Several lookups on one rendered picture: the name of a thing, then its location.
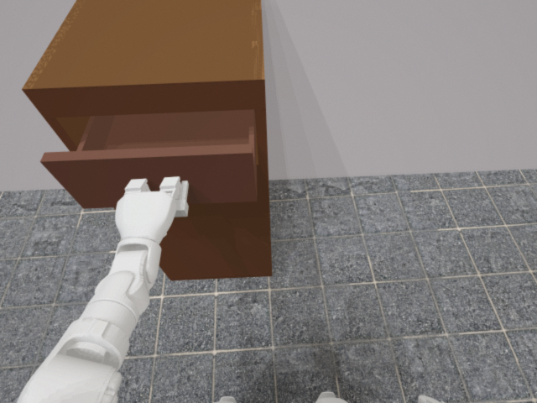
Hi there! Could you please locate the robot right shin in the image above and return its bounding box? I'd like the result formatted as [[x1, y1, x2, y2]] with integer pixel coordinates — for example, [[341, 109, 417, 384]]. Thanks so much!
[[317, 392, 336, 400]]

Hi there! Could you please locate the left robot hand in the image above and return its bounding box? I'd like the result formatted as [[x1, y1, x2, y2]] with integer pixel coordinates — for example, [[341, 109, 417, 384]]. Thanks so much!
[[115, 176, 181, 245]]

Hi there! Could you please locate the left robot forearm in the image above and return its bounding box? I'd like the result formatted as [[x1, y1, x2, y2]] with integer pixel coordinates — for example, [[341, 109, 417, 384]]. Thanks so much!
[[17, 237, 161, 403]]

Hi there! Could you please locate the handle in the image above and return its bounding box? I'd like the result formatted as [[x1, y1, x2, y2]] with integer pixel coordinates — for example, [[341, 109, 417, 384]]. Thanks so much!
[[175, 181, 189, 217]]

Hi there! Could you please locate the drawer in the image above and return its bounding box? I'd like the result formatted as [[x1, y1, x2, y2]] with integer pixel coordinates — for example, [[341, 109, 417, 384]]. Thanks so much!
[[40, 109, 258, 209]]

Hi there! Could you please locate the left robot upper arm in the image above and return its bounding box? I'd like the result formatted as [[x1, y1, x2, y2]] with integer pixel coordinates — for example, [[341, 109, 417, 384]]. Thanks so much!
[[25, 353, 123, 403]]

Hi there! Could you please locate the cabinet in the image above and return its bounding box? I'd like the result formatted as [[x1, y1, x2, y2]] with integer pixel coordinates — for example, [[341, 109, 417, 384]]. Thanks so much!
[[22, 0, 272, 280]]

